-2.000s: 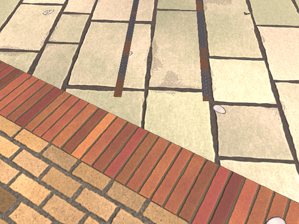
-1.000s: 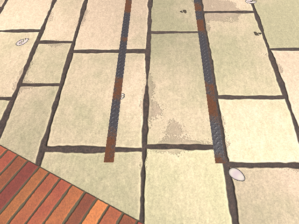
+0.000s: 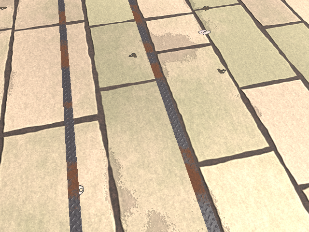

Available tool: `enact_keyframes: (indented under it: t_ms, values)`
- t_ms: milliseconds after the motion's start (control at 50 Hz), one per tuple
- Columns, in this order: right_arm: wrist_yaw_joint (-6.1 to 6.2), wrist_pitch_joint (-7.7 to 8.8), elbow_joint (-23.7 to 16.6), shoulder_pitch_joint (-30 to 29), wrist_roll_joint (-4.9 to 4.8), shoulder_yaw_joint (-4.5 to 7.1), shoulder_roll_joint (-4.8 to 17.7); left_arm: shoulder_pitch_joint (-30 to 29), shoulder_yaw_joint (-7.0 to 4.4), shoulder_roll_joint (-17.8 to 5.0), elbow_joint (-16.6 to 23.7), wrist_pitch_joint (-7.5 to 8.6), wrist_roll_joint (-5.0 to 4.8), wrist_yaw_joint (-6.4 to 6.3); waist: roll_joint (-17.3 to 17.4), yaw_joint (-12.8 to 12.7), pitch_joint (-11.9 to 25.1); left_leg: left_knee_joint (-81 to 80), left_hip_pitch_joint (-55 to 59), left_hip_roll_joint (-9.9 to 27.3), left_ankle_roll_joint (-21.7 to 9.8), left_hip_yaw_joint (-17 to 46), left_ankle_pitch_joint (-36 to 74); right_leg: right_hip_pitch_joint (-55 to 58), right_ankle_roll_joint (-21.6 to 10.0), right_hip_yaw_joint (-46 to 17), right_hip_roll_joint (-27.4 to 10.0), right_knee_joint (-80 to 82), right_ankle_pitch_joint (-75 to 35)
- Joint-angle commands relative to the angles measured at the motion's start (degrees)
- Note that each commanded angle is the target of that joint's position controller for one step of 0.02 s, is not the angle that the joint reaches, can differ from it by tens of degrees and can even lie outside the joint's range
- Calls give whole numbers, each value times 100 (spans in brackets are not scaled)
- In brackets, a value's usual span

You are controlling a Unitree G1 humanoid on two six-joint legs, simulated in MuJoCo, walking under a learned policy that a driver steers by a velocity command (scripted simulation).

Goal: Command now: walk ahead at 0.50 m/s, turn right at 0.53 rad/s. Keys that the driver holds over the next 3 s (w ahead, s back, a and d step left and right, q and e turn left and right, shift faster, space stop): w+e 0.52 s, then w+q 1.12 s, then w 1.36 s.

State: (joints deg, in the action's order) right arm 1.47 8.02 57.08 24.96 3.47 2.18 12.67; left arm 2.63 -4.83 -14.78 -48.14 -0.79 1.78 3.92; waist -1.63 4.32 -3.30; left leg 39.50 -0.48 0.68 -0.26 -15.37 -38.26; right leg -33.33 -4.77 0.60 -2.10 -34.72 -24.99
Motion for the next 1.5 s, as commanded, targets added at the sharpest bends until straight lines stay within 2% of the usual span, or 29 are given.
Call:
enact_keyframes:
  t_ms: [20,60,100,120,140,160,180,200,220,260,340,440,520,540,560,580,620,660,740,880,960,1000,1020,1060,1100,1280,1400,1480,1500]
  values:
    - [96,-88,-78,560,-4,64,500,-1041,102,-70,488,139,16,75,116,325,-973,-439,-552,1369,-575,891,2053,-234,9,286,0,871,-261]
    - [128,-220,-69,513,-92,68,600,-429,118,-94,165,160,126,37,-8,77,-762,501,-603,1258,-560,661,2976,807,-67,459,27,1347,-219]
    - [112,-346,-25,488,-196,146,877,1353,-41,-457,-497,159,290,-115,67,-724,218,2895,-595,1095,-601,505,4842,2599,-350,811,364,1299,497]
    - [45,-383,-11,392,-330,215,930,2205,-179,-682,-806,169,306,-165,-389,-1302,697,5055,-1563,608,-440,147,3261,4113,-647,495,97,1683,-59]
    - [-13,-375,-133,758,-430,174,482,2647,-326,-1394,-876,234,226,-144,-1398,-1052,1331,7484,-4414,86,-276,444,-1144,6753,-1369,-586,-1150,-919,-4071]
    - [-18,-346,-600,186,-511,132,696,3032,-371,-1537,-669,229,-79,-158,-617,-1550,2793,7751,-5278,296,-244,1244,-610,7556,-2140,-2035,-1989,-815,-3508]
    - [-41,-320,-814,-337,-382,128,764,2935,-277,-1307,-508,179,-27,-263,122,-1507,2555,6980,-5605,545,-197,1569,233,6908,-1953,-2500,-1978,186,-1022]
    - [-83,-213,-1012,-587,-282,12,480,2523,-232,-1250,-505,112,112,-483,-153,-1195,2154,6523,-6123,501,-161,1798,994,6162,-2039,-3366,-2248,1176,2306]
    - [-86,-216,-934,-754,-101,90,789,1829,-91,-878,-295,196,6,-530,530,-854,1334,5308,-5736,749,-90,1823,1742,4830,-1792,-3337,-2129,1583,2872]
    - [-109,-468,-970,-799,-14,144,744,861,4,-737,-128,349,-126,-507,794,-142,307,3214,-3811,852,324,1826,1919,1939,-1666,-2446,-1470,2111,1565]
    - [-180,-535,-1145,-1107,-160,17,320,1064,-57,-809,-268,513,-134,-380,44,-158,504,1168,-2439,598,262,1618,3233,1370,-1252,-1366,-514,1920,234]
    - [-223,-524,-1559,-2460,-204,36,472,1939,-89,-774,-367,351,-109,-319,15,-784,276,-14,-2833,213,173,1614,3389,2422,-935,-1873,-460,1653,1537]
    - [-191,-370,-1452,-1782,-199,113,679,1643,-151,-1010,-166,336,-77,-361,-81,-245,305,-1160,-1289,-93,48,1681,2726,2105,-617,-2249,-334,958,2158]
    - [-141,-285,-1233,-1006,-106,204,948,1583,-93,-819,-113,406,-102,-349,267,107,704,-1457,-257,311,-171,2062,2622,1753,-422,-1823,13,-22,2196]
    - [-63,-253,-1152,-183,5,318,1462,1724,32,-345,63,492,-224,-334,1117,306,1475,-1867,1018,1664,-629,3671,1868,927,-156,-958,589,-1676,3292]
    - [-66,-366,-971,-90,-33,413,1744,2265,27,-360,62,488,-192,-321,1946,-13,1555,-2476,1277,2356,-1223,5706,1560,-266,-75,-571,1081,-2597,5793]
    - [-156,-419,-1106,-820,-195,233,839,1815,13,-524,-72,413,31,-282,512,-217,252,-2472,149,1861,-1267,4816,812,-726,-103,-810,484,-3147,5147]
    - [-179,-401,-1090,-1162,-217,171,649,1509,41,-434,71,395,97,-214,696,-454,-2,-2711,-510,1361,-1083,3882,1985,-412,70,-533,113,-2580,4618]
    - [-215,-311,-831,-792,-338,253,859,1212,131,-338,173,342,114,-186,759,-530,377,-2670,-716,1001,-1236,3151,4239,102,465,-118,31,-1957,4210]
    - [-251,-386,-640,-242,-298,369,1067,-98,299,-309,635,403,-25,-209,814,-204,224,-2647,-1078,847,-1123,3080,3847,909,640,88,175,-90,3443]
    - [-228,-419,-712,-362,-320,415,1126,727,206,-533,436,547,-27,-355,576,-672,450,-1638,-1486,631,-799,3258,3674,2591,472,-18,273,981,3444]
    - [-235,-350,-1081,-337,-515,229,313,2009,-39,-1506,318,632,178,-497,-1173,-1124,1488,1163,-3174,-494,-379,2044,1601,4749,-103,-2613,-1939,1933,5280]
    - [-198,-438,-1102,-92,-394,294,648,1947,-96,-1540,242,525,90,-504,-1324,-887,1432,2061,-3731,-443,-446,1865,752,4293,-466,-3860,-2411,2318,6016]
    - [-266,-524,-919,-273,-263,315,672,1155,121,-638,434,529,6,-447,-329,-580,314,2422,-3782,93,-492,2055,1566,3214,-363,-2537,-1806,2440,5525]
    - [-345,-603,-941,-439,-193,325,591,1074,199,-369,390,606,-5,-471,-507,-465,115,2277,-3657,289,-367,1941,2007,2910,-204,-1438,-1380,2567,4122]
    - [-584,-749,-1547,-1869,-167,177,380,1715,129,-423,-17,718,-57,-444,-377,-537,-24,1278,-4154,382,-115,1542,3379,3141,-310,353,-1184,2582,1748]
    - [-643,-742,-1916,-2608,-128,95,443,2014,34,-763,-206,634,-57,-490,-327,-645,-133,-196,-3303,128,-541,892,3176,3558,-159,1012,-1355,2182,602]
    - [-465,-669,-1466,-902,-47,302,814,2045,-19,-1065,-227,430,-64,-531,-222,152,975,-924,-903,-666,-1119,722,2556,3344,55,1422,-1258,-859,-1136]
    - [-355,-652,-1268,-100,-3,466,1307,2123,45,-847,-48,423,-24,-509,415,411,1568,-1138,536,286,-1394,2060,1881,2070,231,1438,-1070,-2605,1060]
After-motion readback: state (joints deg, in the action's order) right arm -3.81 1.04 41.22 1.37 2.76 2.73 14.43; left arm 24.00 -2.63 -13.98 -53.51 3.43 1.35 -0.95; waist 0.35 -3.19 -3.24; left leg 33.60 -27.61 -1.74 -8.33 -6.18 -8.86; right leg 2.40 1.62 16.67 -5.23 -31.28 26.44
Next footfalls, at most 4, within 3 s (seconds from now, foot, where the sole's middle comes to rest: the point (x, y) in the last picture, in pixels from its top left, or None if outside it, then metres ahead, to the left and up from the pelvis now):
0.12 right None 0.25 -0.09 -0.88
0.54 left None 0.50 0.05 -0.88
0.98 right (199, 207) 0.61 -0.22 -0.88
1.48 left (153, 157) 0.90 -0.02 -0.88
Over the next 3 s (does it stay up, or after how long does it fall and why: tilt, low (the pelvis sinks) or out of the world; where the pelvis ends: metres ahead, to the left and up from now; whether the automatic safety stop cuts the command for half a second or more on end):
stays up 1.52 0.10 -0.10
